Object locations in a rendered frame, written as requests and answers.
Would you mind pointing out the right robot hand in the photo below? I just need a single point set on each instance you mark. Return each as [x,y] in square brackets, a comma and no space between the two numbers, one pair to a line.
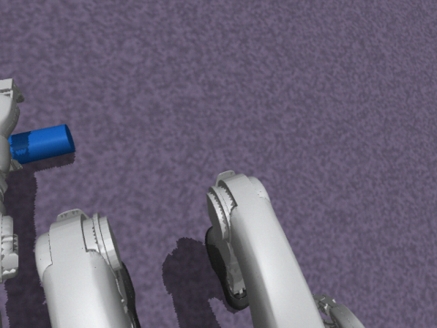
[341,316]

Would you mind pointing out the can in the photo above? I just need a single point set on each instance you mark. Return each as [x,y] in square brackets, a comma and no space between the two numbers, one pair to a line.
[41,144]

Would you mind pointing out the left robot hand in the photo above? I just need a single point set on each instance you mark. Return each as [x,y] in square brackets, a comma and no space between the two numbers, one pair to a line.
[10,95]

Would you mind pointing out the left robot foot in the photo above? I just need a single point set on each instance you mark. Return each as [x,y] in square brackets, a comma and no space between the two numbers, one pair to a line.
[130,293]

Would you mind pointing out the right robot foot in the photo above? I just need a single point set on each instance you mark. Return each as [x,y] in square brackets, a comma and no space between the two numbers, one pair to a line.
[237,301]

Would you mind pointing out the left robot arm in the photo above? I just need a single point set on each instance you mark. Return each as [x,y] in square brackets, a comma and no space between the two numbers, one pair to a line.
[8,239]

